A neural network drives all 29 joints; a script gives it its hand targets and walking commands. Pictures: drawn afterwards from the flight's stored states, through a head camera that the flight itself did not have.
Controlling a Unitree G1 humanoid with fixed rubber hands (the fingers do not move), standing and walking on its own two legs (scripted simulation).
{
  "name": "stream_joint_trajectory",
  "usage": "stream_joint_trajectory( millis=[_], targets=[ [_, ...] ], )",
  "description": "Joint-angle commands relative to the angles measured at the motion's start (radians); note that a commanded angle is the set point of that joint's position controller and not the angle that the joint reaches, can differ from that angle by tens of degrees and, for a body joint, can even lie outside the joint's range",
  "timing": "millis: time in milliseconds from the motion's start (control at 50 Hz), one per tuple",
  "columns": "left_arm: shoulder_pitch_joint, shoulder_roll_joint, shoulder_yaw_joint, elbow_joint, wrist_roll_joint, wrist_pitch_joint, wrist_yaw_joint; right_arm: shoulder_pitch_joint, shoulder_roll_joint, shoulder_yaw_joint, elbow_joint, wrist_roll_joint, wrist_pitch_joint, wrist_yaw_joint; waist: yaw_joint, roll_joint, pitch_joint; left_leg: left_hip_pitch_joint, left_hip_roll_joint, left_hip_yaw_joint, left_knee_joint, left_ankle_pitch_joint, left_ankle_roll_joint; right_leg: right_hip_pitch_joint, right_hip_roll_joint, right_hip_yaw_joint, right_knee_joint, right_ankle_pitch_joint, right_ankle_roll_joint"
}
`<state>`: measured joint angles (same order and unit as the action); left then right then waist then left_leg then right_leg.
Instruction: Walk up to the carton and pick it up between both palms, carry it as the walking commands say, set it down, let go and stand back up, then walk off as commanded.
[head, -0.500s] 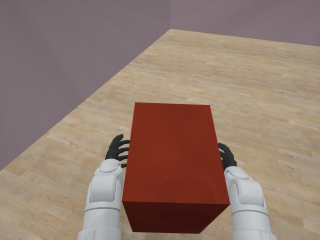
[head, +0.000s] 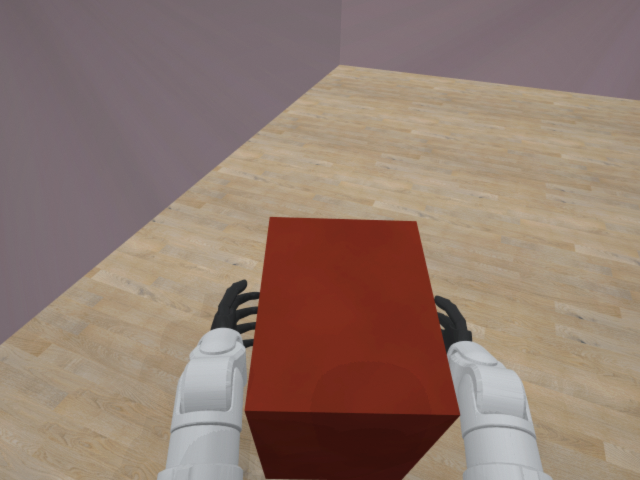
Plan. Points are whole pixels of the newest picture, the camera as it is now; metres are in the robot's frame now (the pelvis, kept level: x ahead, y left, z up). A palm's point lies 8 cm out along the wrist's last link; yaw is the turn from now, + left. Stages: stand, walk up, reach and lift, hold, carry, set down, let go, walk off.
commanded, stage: hold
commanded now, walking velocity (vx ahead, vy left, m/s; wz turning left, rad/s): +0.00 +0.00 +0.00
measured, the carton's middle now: (338, 355) +0.32 +0.00 +0.01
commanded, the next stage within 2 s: set down in 0.06 s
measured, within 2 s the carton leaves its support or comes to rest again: neither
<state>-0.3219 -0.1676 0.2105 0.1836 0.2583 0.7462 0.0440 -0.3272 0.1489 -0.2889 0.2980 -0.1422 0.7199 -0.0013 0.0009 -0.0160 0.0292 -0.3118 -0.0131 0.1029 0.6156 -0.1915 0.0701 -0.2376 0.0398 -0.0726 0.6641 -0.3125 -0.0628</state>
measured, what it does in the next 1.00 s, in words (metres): stands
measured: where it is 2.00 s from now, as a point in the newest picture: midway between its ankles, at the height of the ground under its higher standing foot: outside the picture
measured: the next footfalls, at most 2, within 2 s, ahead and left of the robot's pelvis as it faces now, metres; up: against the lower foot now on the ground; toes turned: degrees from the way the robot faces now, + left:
none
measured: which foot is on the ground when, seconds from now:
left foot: down 0.00-1.00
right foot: down 0.00-1.00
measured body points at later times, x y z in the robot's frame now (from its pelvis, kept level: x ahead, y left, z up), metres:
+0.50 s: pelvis +0.00 +0.00 +0.00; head +0.01 +0.01 +0.45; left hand +0.33 +0.15 +0.01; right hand +0.33 -0.15 -0.01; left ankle +0.10 +0.08 -0.72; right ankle +0.04 -0.08 -0.72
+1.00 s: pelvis +0.01 -0.01 -0.02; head +0.17 +0.00 +0.40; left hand +0.34 +0.15 -0.10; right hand +0.35 -0.14 -0.11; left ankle +0.10 +0.08 -0.72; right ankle +0.04 -0.08 -0.72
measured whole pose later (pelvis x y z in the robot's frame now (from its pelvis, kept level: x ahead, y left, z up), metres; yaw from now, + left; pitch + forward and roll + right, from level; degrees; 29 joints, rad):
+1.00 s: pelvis +0.01 -0.01 -0.02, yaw +0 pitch +12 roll +1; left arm -0.37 -0.11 0.31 0.51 0.18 0.02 0.03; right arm -0.44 0.11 -0.22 0.67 -0.17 0.01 -0.08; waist 0.02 -0.04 0.17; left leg -0.73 -0.01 0.09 0.69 -0.18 0.06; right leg -0.67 0.04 -0.07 0.78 -0.32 -0.08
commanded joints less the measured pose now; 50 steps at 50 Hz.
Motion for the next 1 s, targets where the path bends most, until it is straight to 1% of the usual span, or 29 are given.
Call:
stream_joint_trajectory(
  millis=[0,40,60,80,100,160,200,300,340,380,440,520,580,620,640,740,820,900,940,980],
  targets=[
    [-0.537,-0.897,-0.503,0.021,-0.221,-0.028,-0.203,-0.715,0.906,0.599,-0.105,0.135,-0.054,0.176,0.013,-0.078,-0.312,0.422,0.004,-0.225,-0.141,0.029,-0.034,-0.113,0.001,0.244,-0.239,0.042,0.012],
    [-0.536,-0.897,-0.502,0.020,-0.219,-0.029,-0.203,-0.717,0.909,0.602,-0.105,0.137,-0.054,0.177,0.017,-0.079,-0.311,0.422,0.004,-0.224,-0.141,0.031,-0.035,-0.115,0.000,0.247,-0.241,0.041,0.012],
    [-0.363,-0.937,-0.464,0.157,-0.191,-0.021,-0.203,-0.627,0.960,0.635,-0.080,0.117,-0.050,0.183,0.087,-0.079,-0.287,0.490,0.009,-0.274,-0.123,0.051,-0.001,-0.144,-0.050,0.304,-0.255,0.005,0.001],
    [-0.408,-0.938,-0.474,0.150,-0.196,-0.030,-0.206,-0.641,0.961,0.624,-0.074,0.114,-0.057,0.184,0.067,-0.090,-0.275,0.507,0.012,-0.277,-0.119,0.054,0.000,-0.175,-0.051,0.305,-0.260,-0.013,0.003],
    [-0.416,-0.929,-0.455,0.169,-0.186,-0.038,-0.210,-0.651,0.957,0.609,-0.054,0.108,-0.064,0.186,0.080,-0.087,-0.258,0.506,0.014,-0.278,-0.118,0.047,-0.001,-0.194,-0.052,0.307,-0.261,-0.032,0.003],
    [-0.501,-0.916,-0.409,0.222,-0.167,-0.076,-0.224,-0.681,0.951,0.538,0.034,0.069,-0.096,0.192,0.072,-0.094,-0.215,0.483,0.012,-0.278,-0.106,-0.014,0.001,-0.242,-0.054,0.308,-0.259,-0.113,-0.004],
    [-0.556,-0.928,-0.402,0.247,-0.167,-0.108,-0.233,-0.711,0.954,0.512,0.066,0.056,-0.129,0.197,0.065,-0.090,-0.215,0.476,0.015,-0.285,-0.096,-0.046,0.000,-0.260,-0.054,0.307,-0.247,-0.136,-0.007],
    [-0.704,-0.950,-0.382,0.303,-0.161,-0.201,-0.235,-0.823,0.951,0.449,0.154,0.040,-0.230,0.209,0.050,-0.055,-0.252,0.443,0.025,-0.314,-0.059,-0.125,-0.006,-0.323,-0.051,0.307,-0.197,-0.172,-0.022],
    [-0.728,-0.945,-0.358,0.344,-0.143,-0.234,-0.231,-0.841,0.932,0.413,0.205,0.022,-0.267,0.212,0.041,-0.041,-0.259,0.422,0.026,-0.322,-0.048,-0.156,-0.009,-0.345,-0.047,0.303,-0.177,-0.181,-0.028],
    [-0.721,-0.936,-0.328,0.379,-0.120,-0.263,-0.224,-0.840,0.912,0.380,0.249,0.006,-0.298,0.213,0.039,-0.028,-0.260,0.401,0.026,-0.326,-0.041,-0.166,-0.011,-0.360,-0.043,0.298,-0.159,-0.175,-0.030],
    [-0.665,-0.909,-0.278,0.426,-0.084,-0.300,-0.214,-0.806,0.871,0.338,0.300,-0.019,-0.334,0.209,0.040,-0.016,-0.252,0.359,0.024,-0.325,-0.033,-0.138,-0.011,-0.371,-0.035,0.290,-0.137,-0.140,-0.029],
    [-0.585,-0.842,-0.220,0.465,-0.041,-0.345,-0.206,-0.753,0.811,0.306,0.322,-0.048,-0.375,0.195,0.046,-0.011,-0.228,0.283,0.015,-0.306,-0.013,-0.070,-0.003,-0.381,-0.028,0.287,-0.116,-0.095,-0.023],
    [-0.542,-0.802,-0.218,0.445,-0.034,-0.390,-0.198,-0.696,0.783,0.309,0.311,-0.059,-0.409,0.180,0.050,-0.010,-0.236,0.238,0.006,-0.289,0.011,0.033,0.003,-0.383,-0.021,0.287,-0.099,-0.026,-0.014],
    [-0.528,-0.785,-0.237,0.415,-0.040,-0.427,-0.193,-0.677,0.776,0.335,0.290,-0.053,-0.441,0.170,0.058,-0.008,-0.284,0.222,-0.002,-0.280,0.036,0.120,0.006,-0.376,-0.014,0.290,-0.083,0.034,-0.010],
    [-0.528,-0.779,-0.253,0.402,-0.047,-0.448,-0.190,-0.671,0.773,0.347,0.278,-0.048,-0.460,0.164,0.057,-0.008,-0.312,0.212,-0.006,-0.278,0.049,0.161,0.008,-0.374,-0.011,0.290,-0.073,0.068,-0.008],
    [-0.499,-0.727,-0.314,0.354,-0.078,-0.562,-0.173,-0.604,0.744,0.391,0.258,-0.025,-0.569,0.127,0.045,-0.008,-0.460,0.153,-0.019,-0.287,0.110,0.339,0.008,-0.387,-0.001,0.292,-0.015,0.237,0.008],
    [-0.472,-0.601,-0.328,0.340,-0.100,-0.667,-0.137,-0.550,0.636,0.388,0.276,-0.009,-0.676,0.080,0.040,0.009,-0.552,0.097,-0.020,-0.290,0.155,0.409,-0.001,-0.430,0.011,0.277,0.035,0.294,0.019],
    [-0.427,-0.412,-0.322,0.345,-0.114,-0.759,-0.074,-0.460,0.483,0.391,0.298,-0.002,-0.769,0.011,0.046,0.025,-0.606,0.030,-0.027,-0.278,0.197,0.413,-0.007,-0.462,0.021,0.258,0.081,0.315,0.033],
    [-0.377,-0.274,-0.303,0.352,-0.115,-0.800,-0.024,-0.422,0.373,0.413,0.289,0.021,-0.808,-0.044,0.058,0.025,-0.628,-0.005,-0.034,-0.267,0.214,0.405,-0.007,-0.467,0.025,0.249,0.094,0.332,0.040],
    [-0.300,-0.137,-0.278,0.353,-0.126,-0.837,0.028,-0.384,0.228,0.430,0.264,0.061,-0.839,-0.098,0.059,0.030,-0.637,-0.005,-0.041,-0.259,0.219,0.404,-0.006,-0.467,0.031,0.241,0.093,0.345,0.041]
  ],
)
